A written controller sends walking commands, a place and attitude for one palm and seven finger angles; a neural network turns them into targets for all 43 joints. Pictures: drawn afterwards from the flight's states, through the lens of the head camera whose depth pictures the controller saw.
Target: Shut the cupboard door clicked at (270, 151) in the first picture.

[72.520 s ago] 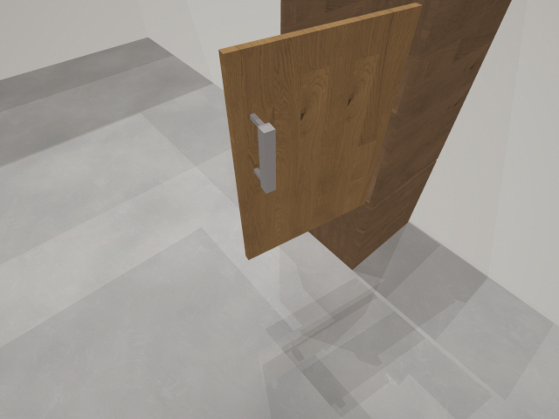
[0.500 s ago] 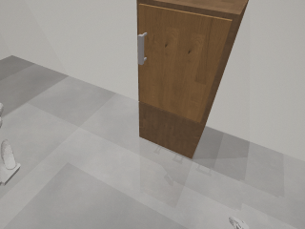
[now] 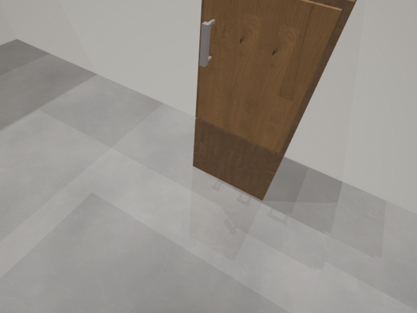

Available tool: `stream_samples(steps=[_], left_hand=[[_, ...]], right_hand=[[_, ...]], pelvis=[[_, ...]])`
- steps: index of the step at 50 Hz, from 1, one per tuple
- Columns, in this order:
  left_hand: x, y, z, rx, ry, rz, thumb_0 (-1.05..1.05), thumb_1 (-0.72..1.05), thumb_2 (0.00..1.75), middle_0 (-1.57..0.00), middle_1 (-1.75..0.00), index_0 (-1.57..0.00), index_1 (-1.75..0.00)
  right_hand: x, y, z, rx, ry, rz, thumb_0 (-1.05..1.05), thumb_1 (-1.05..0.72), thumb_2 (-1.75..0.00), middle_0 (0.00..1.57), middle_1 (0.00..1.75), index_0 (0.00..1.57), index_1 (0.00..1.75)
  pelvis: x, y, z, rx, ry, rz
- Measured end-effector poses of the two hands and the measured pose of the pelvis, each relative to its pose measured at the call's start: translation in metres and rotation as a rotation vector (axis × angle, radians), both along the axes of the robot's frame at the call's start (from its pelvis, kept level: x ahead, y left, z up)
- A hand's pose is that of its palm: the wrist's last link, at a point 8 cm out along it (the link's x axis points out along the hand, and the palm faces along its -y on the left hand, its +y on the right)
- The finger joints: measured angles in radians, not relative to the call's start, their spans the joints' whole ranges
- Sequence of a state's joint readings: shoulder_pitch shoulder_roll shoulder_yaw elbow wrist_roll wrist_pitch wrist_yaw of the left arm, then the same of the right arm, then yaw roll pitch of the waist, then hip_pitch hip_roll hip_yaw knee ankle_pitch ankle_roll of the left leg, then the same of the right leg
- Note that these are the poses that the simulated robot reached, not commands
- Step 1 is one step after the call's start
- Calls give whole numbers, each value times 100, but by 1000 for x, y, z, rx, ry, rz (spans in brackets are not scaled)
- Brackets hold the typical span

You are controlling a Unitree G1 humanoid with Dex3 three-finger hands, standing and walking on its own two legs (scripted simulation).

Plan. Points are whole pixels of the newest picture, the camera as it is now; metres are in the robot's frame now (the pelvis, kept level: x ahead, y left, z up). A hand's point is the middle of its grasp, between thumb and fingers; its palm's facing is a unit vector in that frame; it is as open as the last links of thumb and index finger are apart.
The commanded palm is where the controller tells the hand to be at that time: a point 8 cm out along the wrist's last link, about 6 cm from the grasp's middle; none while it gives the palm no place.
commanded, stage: let the arm hang, fingers relaxed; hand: left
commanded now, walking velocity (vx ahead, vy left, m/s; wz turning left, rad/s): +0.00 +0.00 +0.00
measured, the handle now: (207, 43) +0.98 +0.06 +0.05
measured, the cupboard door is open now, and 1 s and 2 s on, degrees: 0 0 0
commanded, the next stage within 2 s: look to check the result in 0.70 s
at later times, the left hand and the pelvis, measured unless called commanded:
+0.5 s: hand out of the picture +0.00 +0.20 -0.17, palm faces +0.00 -0.98 -0.22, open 7.4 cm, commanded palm none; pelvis -0.01 +0.01 +0.00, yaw -1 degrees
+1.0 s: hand out of the picture +0.03 +0.21 -0.17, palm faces -0.02 -0.97 -0.26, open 7.4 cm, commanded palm none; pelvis +0.01 +0.00 +0.01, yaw -1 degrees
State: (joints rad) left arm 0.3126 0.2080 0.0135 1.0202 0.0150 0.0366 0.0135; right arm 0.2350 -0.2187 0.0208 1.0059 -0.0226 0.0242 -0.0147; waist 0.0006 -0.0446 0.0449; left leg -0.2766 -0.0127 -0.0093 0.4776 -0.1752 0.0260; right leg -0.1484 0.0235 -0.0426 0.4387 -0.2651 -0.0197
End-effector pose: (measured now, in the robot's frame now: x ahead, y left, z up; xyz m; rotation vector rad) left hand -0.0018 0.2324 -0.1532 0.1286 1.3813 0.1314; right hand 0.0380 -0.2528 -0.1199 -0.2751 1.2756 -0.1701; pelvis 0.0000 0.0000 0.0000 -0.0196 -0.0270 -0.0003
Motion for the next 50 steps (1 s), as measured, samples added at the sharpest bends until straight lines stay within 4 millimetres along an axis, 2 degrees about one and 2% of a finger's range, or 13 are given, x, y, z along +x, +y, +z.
stream_samples(steps=[3, 6, 11, 14, 18, 25, 31, 38, 50], left_hand=[[-31, 7, 4, 18, 85, 20, 0, 96, 90, -20, -30, -21, -30], [-52, 13, 10, 39, 145, 29, 0, 94, 90, -20, -30, -20, -30], [-62, 20, 16, 68, 172, 26, 0, 92, 90, -20, -30, -20, -30], [-56, 22, 17, 76, 152, 19, 0, 91, 90, -20, -30, -20, -30], [-38, 20, 16, 75, 97, 6, 0, 91, 90, -20, -30, -20, -30], [0, 12, 13, 54, -3, -22, 0, 91, 90, -20, -30, -20, -30], [22, 7, 12, 41, -49, -38, 0, 91, 90, -20, -30, -20, -30], [31, 11, 14, 49, -45, -45, 0, 91, 90, -20, -30, -20, -30], [32, 25, 21, 95, -5, -40, 0, 91, 90, -20, -30, -20, -30]], right_hand=[[-26, 5, -5, 14, 74, -29, 1, -91, -90, 21, 30, 20, 30], [-45, 11, -11, 35, 119, -57, 1, -91, -90, 21, 30, 20, 30], [-63, 20, -17, 67, 146, -88, 1, -91, -90, 21, 30, 20, 30], [-66, 24, -20, 79, 144, -98, 1, -91, -90, 21, 30, 20, 30], [-64, 26, -22, 87, 124, -105, 1, -91, -90, 21, 30, 21, 30], [-53, 23, -20, 81, 81, -107, 1, -91, -90, 21, 30, 20, 30], [-42, 16, -16, 64, 59, -103, 1, -91, -90, 21, 30, 20, 30], [-31, 8, -12, 44, 50, -96, 1, -91, -90, 21, 30, 20, 30], [-6, -2, -11, 36, 39, -74, 1, -91, -90, 21, 30, 20, 30]], pelvis=[[-1, 1, 2, -1, -5, 0], [-2, 3, 3, 0, -11, -3], [-5, 5, 3, 3, -17, -10], [-6, 5, 3, 6, -19, -14], [-6, 6, 3, 8, -20, -17], [-5, 5, 3, 11, -18, -20], [-2, 4, 4, 12, -15, -21], [4, 3, 5, 11, -12, -23], [14, 1, 6, 15, -10, -25]])
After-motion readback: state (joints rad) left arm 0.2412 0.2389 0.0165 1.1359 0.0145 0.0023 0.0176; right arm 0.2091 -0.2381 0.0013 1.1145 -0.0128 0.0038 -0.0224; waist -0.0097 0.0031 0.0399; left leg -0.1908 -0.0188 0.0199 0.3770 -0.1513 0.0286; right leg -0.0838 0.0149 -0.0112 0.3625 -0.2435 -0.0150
